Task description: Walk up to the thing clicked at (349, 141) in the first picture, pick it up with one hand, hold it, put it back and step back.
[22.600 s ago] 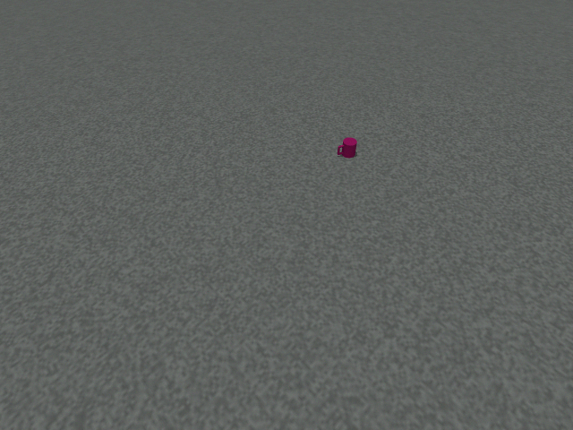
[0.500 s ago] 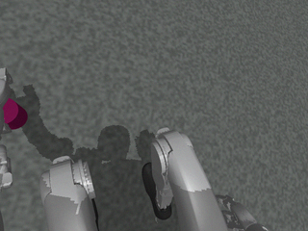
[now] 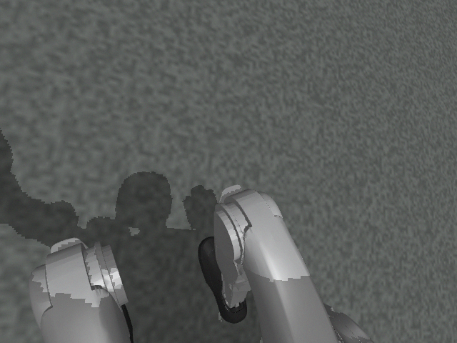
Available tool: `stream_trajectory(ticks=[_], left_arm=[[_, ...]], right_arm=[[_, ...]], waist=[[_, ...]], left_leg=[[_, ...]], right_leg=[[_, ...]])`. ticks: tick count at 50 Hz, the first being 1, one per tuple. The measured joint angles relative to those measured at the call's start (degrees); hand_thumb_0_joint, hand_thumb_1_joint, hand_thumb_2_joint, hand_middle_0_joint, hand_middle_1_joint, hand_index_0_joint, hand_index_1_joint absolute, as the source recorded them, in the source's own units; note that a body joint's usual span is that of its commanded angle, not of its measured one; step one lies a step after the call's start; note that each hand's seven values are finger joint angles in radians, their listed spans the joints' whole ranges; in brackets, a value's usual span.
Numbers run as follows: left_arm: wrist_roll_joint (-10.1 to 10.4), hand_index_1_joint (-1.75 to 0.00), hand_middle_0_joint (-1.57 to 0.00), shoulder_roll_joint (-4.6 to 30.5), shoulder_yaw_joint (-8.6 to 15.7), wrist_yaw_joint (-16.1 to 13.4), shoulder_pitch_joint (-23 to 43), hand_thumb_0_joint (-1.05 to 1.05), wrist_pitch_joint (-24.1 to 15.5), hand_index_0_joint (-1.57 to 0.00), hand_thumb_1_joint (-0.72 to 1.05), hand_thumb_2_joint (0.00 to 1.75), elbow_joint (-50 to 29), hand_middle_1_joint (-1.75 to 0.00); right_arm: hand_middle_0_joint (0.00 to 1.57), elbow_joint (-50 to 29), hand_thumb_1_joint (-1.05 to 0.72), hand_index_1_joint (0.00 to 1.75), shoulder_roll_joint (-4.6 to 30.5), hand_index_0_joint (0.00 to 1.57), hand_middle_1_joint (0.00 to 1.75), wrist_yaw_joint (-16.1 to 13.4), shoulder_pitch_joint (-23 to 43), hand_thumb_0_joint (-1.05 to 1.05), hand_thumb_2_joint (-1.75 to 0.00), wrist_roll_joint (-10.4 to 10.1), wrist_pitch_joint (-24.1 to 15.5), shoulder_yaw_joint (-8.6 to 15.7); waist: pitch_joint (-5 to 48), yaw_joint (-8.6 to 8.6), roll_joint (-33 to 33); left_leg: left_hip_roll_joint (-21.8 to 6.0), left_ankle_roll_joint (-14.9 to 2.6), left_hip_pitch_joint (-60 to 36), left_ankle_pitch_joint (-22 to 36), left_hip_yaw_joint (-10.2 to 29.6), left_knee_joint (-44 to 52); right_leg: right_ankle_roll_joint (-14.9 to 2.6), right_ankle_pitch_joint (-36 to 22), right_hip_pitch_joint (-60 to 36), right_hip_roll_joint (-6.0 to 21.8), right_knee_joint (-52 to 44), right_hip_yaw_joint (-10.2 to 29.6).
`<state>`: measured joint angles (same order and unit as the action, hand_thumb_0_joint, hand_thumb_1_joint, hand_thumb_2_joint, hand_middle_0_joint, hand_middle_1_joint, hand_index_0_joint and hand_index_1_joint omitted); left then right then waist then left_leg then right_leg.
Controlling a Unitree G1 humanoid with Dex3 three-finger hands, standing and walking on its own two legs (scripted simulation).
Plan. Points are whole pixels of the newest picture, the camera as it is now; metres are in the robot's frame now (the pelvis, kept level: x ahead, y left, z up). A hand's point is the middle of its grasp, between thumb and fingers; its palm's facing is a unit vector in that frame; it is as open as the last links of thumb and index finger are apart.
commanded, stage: rest palm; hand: left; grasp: from above
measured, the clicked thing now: out of the picture +0.44 +0.34 -0.27
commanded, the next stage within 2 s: close in 0.64 s
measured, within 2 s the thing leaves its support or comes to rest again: neither
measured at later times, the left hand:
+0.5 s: hand out of the picture +0.44 +0.32 -0.24, palm faces -0.45 -0.14 -0.88, open 13.3 cm
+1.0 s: hand out of the picture +0.44 +0.32 -0.24, palm faces -0.45 -0.16 -0.88, open 13.1 cm
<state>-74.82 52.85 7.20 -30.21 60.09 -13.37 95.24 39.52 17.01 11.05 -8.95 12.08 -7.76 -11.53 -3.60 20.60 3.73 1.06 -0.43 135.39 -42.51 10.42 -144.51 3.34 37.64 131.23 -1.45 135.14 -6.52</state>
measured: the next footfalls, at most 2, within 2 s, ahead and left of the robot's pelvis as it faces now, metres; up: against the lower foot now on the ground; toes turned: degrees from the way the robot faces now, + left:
none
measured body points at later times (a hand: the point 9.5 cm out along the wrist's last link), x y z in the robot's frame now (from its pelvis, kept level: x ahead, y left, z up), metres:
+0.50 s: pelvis +0.00 +0.00 +0.00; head +0.27 +0.13 +0.33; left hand +0.46 +0.32 -0.19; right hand +0.03 -0.26 -0.06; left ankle +0.06 +0.12 -0.27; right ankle +0.11 -0.13 -0.27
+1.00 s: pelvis -0.01 +0.00 +0.00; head +0.27 +0.12 +0.33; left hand +0.46 +0.32 -0.19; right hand +0.04 -0.26 -0.06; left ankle +0.06 +0.12 -0.27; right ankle +0.11 -0.13 -0.27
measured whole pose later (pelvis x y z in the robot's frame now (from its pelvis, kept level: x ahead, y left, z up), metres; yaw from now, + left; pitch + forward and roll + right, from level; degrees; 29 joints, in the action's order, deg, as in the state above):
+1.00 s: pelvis -0.01 +0.00 +0.00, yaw -2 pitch +29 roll -14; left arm -76.1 59.2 7.6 -35.6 61.4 -15.4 102.4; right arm 37.6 19.7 13.9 -6.8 14.4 -11.9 -16.0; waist -7.8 22.6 7.1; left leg 0.8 -0.2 134.0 -42.2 13.3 -146.4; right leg 3.8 36.1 129.2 -2.4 134.8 -8.9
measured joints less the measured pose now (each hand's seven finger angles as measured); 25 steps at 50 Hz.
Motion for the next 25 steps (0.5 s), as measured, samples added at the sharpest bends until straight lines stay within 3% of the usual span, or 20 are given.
stream_trajectory(ticks=[7, 16, 25], left_arm=[[-0.9, -1.05, -0.09, 1.2, 2.0, -0.8, -0.6, 0.00, -0.7, -0.09, -0.47, 1.05, 1.1, -1.06], [-1.8, -1.08, -0.10, 3.6, 1.1, -2.5, -0.1, 0.00, -1.6, -0.10, -0.46, 1.08, 2.5, -1.09], [-2.1, -1.10, -0.10, 3.9, 0.3, -4.0, 0.1, 0.00, -1.5, -0.11, -0.45, 1.08, 3.7, -1.11]], right_arm=[[0.21, -1.1, -0.89, 0.30, 0.6, 0.21, 0.30, 0.5, 1.3, 0.00, -0.90, 0.5, -0.4, -0.4], [0.21, -0.5, -0.90, 0.30, 1.7, 0.21, 0.30, 1.2, 1.6, 0.00, -0.90, 1.5, -1.2, -0.8], [0.21, -0.5, -0.90, 0.30, 1.6, 0.21, 0.30, 2.0, 1.0, 0.00, -0.90, 2.1, -2.1, -2.1]], waist=[[-0.8, 0.37, 1.2], [-2.3, 0.72, 2.5], [-2.4, 1.38, 2.7]], left_leg=[[0.1, 0.31, -0.7, 0.0, 0.7, -0.1], [0.2, 0.20, -0.7, 0.4, 1.3, -1.0], [0.0, 0.04, -0.7, 0.0, 1.7, -1.4]], right_leg=[[-0.20, -0.1, -0.9, 0.0, -0.2, -0.6], [0.12, -0.7, -1.2, -0.2, 0.1, -1.1], [0.07, -0.6, -1.4, -0.4, 0.0, -1.5]])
